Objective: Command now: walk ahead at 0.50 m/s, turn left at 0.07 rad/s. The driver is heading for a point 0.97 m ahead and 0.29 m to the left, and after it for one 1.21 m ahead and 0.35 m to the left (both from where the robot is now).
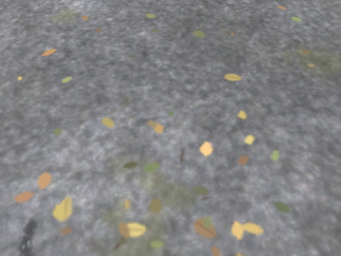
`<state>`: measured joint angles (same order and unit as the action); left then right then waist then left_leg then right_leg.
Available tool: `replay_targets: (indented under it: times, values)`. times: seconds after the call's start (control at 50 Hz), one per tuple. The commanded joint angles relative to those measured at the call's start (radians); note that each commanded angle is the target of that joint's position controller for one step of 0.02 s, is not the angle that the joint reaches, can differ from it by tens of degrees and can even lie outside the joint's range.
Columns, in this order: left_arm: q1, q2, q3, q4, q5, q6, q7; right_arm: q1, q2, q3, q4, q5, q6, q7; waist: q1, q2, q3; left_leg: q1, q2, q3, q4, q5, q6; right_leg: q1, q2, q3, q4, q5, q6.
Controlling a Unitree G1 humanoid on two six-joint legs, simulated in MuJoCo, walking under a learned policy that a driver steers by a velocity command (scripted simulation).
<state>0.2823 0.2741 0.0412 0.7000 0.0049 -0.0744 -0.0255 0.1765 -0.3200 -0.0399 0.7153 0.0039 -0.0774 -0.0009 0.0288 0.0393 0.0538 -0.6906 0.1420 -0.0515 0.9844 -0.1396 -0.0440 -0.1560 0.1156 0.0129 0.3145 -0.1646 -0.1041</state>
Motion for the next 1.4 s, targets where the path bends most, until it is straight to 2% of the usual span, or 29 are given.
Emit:
replay_targets:
  times: [0.02, 0.2, 0.24, 0.28, 0.3, 0.32, 0.34, 0.36, 0.38, 0.42, 0.48, 0.58, 0.68, 0.74, 0.76, 0.78, 0.8, 0.84, 0.9, 0.98, 1.08, 1.18, 1.24, 1.26, 1.28, 1.3, 1.32, 1.36, 1.4]
  values:
    - [-0.031, 0.145, 0.036, -0.042, 0.003, -0.024, 0.012, 0.004, -0.054, -0.011, -0.038, 0.005, -0.004, 0.006, 0.000, -0.080, -0.026, 0.054, 0.003, 0.006, -0.154, 0.221, 0.001, -0.032, -0.247, 0.075, -0.161, 0.244, -0.122]
    - [0.056, 0.186, 0.050, 0.050, -0.010, 0.009, 0.023, -0.168, -0.032, -0.001, -0.128, 0.016, -0.018, 0.066, 0.064, -0.074, 0.030, -0.044, -0.083, 0.044, -0.417, 0.127, 0.087, 0.286, -0.361, 0.000, -0.080, 0.405, -0.077]
    - [0.030, 0.211, 0.057, 0.043, -0.011, 0.023, 0.035, -0.105, -0.061, -0.015, -0.132, 0.011, -0.012, 0.070, 0.015, -0.111, -0.038, 0.076, -0.143, 0.106, -0.416, 0.017, 0.124, 0.311, -0.353, -0.034, 0.052, 0.758, -0.048]
    - [0.008, 0.212, 0.053, 0.028, -0.009, 0.037, 0.052, 0.134, -0.146, -0.062, -0.089, 0.013, -0.004, 0.055, -0.123, -0.098, -0.192, 0.442, -0.200, 0.116, -0.463, 0.061, 0.188, 0.192, -0.302, -0.099, 0.400, 0.907, 0.006]
    - [0.073, 0.154, 0.029, -0.014, 0.008, 0.019, 0.056, 0.270, -0.258, -0.096, -0.077, 0.007, 0.004, 0.040, -0.142, 0.052, -0.332, 0.841, 0.023, -0.234, -0.442, 0.087, 0.318, -0.161, -0.219, -0.128, 0.766, 0.560, 0.066]
    - [0.106, 0.077, -0.001, -0.020, 0.022, -0.011, 0.037, 0.270, -0.241, -0.089, -0.084, 0.023, 0.002, 0.038, -0.103, 0.218, -0.447, 1.089, 0.197, -0.718, -0.585, -0.004, 0.468, -0.481, -0.011, -0.008, 1.056, -0.361, 0.119]
    - [0.035, 0.168, 0.019, -0.035, -0.011, -0.042, 0.014, 0.279, -0.165, -0.066, -0.086, 0.019, 0.005, 0.035, -0.153, 0.117, -0.424, 1.100, 0.179, -0.691, -0.637, -0.120, 0.424, -0.600, -0.077, 0.131, 1.112, -0.357, 0.099]
    - [-0.049, 0.173, 0.016, -0.068, -0.040, -0.059, 0.005, 0.235, -0.140, -0.060, -0.093, 0.013, 0.007, 0.031, -0.149, 0.054, -0.290, 0.980, 0.144, -0.550, -0.651, -0.114, 0.382, -0.638, -0.126, 0.114, 1.069, -0.290, 0.087]
    - [-0.088, 0.160, 0.012, -0.083, -0.025, -0.067, 0.006, 0.173, -0.134, -0.057, -0.101, 0.010, 0.009, 0.029, -0.108, -0.043, -0.175, 0.816, 0.106, -0.457, -0.676, -0.023, 0.359, -0.628, -0.162, 0.095, 0.961, -0.235, 0.086]
    - [-0.076, 0.164, 0.022, -0.083, 0.006, -0.053, 0.014, 0.094, -0.107, -0.045, -0.127, -0.002, 0.010, 0.023, -0.043, -0.025, -0.101, 0.620, 0.051, -0.366, -0.722, 0.146, 0.349, -0.516, -0.200, 0.085, 0.839, -0.180, 0.109]
    - [-0.041, 0.130, 0.013, -0.073, 0.014, -0.027, 0.022, 0.071, -0.124, -0.052, -0.120, 0.004, 0.008, 0.010, -0.009, 0.003, -0.076, 0.479, 0.013, -0.276, -0.756, 0.261, 0.358, -0.457, -0.201, 0.051, 0.702, -0.143, 0.166]
    - [-0.225, 0.084, -0.008, -0.109, 0.007, -0.031, 0.019, 0.124, -0.157, -0.064, -0.086, 0.017, 0.024, -0.012, -0.082, 0.035, -0.058, 0.379, -0.074, -0.190, -0.732, 0.140, 0.273, -0.329, -0.131, 0.025, 0.327, 0.210, 0.196]
    - [-0.259, 0.141, 0.020, -0.121, -0.013, -0.048, 0.008, 0.169, -0.147, -0.066, -0.061, 0.024, 0.039, -0.017, -0.077, 0.073, -0.070, 0.505, -0.017, -0.342, -0.620, 0.015, 0.230, -0.270, -0.115, 0.082, 0.190, 0.161, 0.152]
    - [-0.073, 0.191, 0.054, -0.087, -0.002, -0.061, 0.018, 0.150, -0.081, -0.046, -0.074, 0.014, 0.041, -0.012, 0.028, 0.063, -0.163, 0.463, -0.082, -0.321, -0.390, 0.021, 0.166, 0.025, -0.180, 0.104, 0.138, 0.085, 0.065]
    - [0.068, 0.245, 0.068, -0.078, 0.007, -0.058, 0.027, 0.183, -0.011, -0.022, -0.090, -0.007, 0.038, -0.009, 0.066, -0.091, -0.303, 0.338, -0.164, -0.215, -0.098, -0.211, 0.125, 0.270, -0.365, 0.294, 0.139, 0.021, 0.007]
    - [0.118, 0.306, 0.085, -0.039, 0.011, -0.042, 0.017, 0.290, -0.003, -0.014, -0.129, 0.032, 0.028, -0.008, 0.004, -0.435, -0.360, -0.005, -0.240, -0.114, 0.193, -0.477, 0.081, 0.470, -0.549, 0.785, 0.014, -0.284, -0.147]
    - [0.072, 0.205, 0.065, -0.064, -0.005, -0.040, 0.013, 0.270, -0.108, -0.036, -0.093, 0.041, 0.031, -0.013, 0.029, -0.263, -0.256, -0.094, -0.166, -0.143, 0.303, -0.409, 0.062, 0.396, -0.527, 0.782, -0.033, -0.452, -0.124]
    - [0.002, 0.140, 0.044, -0.070, 0.003, -0.030, 0.018, 0.124, -0.128, -0.048, -0.111, 0.021, 0.042, -0.012, 0.036, -0.107, -0.101, -0.074, -0.104, -0.095, 0.303, -0.250, 0.048, 0.195, -0.438, 0.472, -0.039, -0.232, -0.065]
    - [-0.029, 0.104, 0.034, -0.042, 0.009, -0.034, 0.023, 0.102, -0.077, -0.047, -0.124, 0.023, 0.049, 0.001, 0.001, -0.156, -0.047, 0.004, -0.052, -0.071, 0.206, -0.168, 0.041, 0.061, -0.358, 0.260, -0.099, -0.016, -0.061]
    - [0.000, 0.139, 0.047, 0.011, -0.001, -0.043, 0.016, 0.044, -0.016, -0.026, -0.140, 0.012, 0.049, 0.004, -0.002, -0.116, -0.026, -0.022, -0.055, -0.062, 0.032, -0.112, 0.029, 0.059, -0.368, 0.158, -0.152, 0.137, -0.111]
    - [0.021, 0.177, 0.052, 0.059, -0.021, -0.026, 0.017, -0.097, 0.008, -0.005, -0.160, 0.009, 0.021, 0.031, 0.037, -0.102, -0.007, 0.061, -0.063, 0.021, -0.279, 0.103, 0.037, 0.073, -0.334, 0.024, -0.162, 0.220, -0.088]
    - [0.097, 0.209, 0.058, 0.121, -0.042, 0.002, 0.017, -0.188, -0.024, -0.014, -0.200, 0.015, 0.008, 0.045, 0.035, -0.125, 0.014, 0.138, -0.098, 0.053, -0.430, 0.031, 0.086, 0.167, -0.388, 0.046, -0.104, 0.327, -0.064]
    - [0.073, 0.195, 0.044, 0.123, -0.038, 0.010, 0.024, 0.115, -0.128, -0.071, -0.114, 0.002, 0.006, 0.028, -0.142, -0.107, -0.176, 0.639, -0.124, 0.065, -0.497, 0.083, 0.151, 0.035, -0.302, -0.019, 0.261, 0.536, 0.005]
    - [0.087, 0.107, 0.013, 0.085, -0.009, 0.001, 0.022, 0.276, -0.217, -0.093, -0.094, -0.022, 0.014, 0.010, -0.184, 0.048, -0.340, 0.974, 0.127, -0.227, -0.476, 0.062, 0.232, -0.246, -0.214, -0.065, 0.614, 0.168, 0.062]
    - [0.173, 0.048, -0.007, 0.082, -0.020, -0.014, 0.021, 0.279, -0.233, -0.088, -0.096, -0.024, 0.017, 0.010, -0.134, 0.236, -0.457, 1.090, 0.291, -0.611, -0.611, -0.099, 0.336, -0.474, -0.092, 0.043, 0.862, -0.432, 0.091]
    - [0.104, 0.159, 0.026, 0.088, -0.047, -0.017, 0.018, 0.246, -0.142, -0.065, -0.093, -0.014, 0.014, 0.013, -0.158, 0.123, -0.339, 0.993, 0.254, -0.548, -0.651, -0.187, 0.302, -0.566, -0.140, 0.118, 0.954, -0.401, 0.089]
    - [0.045, 0.172, 0.034, 0.066, -0.056, -0.018, 0.016, 0.188, -0.110, -0.053, -0.085, -0.003, 0.009, 0.015, -0.132, 0.111, -0.204, 0.869, 0.219, -0.394, -0.678, -0.160, 0.271, -0.601, -0.181, 0.093, 0.943, -0.311, 0.083]
    - [0.019, 0.147, 0.039, 0.070, -0.035, -0.005, 0.025, 0.082, -0.050, -0.038, -0.077, -0.007, -0.005, 0.023, -0.068, 0.077, -0.098, 0.669, 0.140, -0.220, -0.750, -0.045, 0.240, -0.533, -0.240, 0.082, 0.867, -0.167, 0.093]
    - [0.063, 0.104, 0.036, 0.088, -0.039, 0.022, 0.025, 0.041, -0.029, -0.040, -0.061, -0.016, -0.026, 0.024, -0.026, 0.081, -0.079, 0.571, 0.117, -0.118, -0.813, 0.046, 0.238, -0.449, -0.256, 0.085, 0.854, -0.097, 0.107]
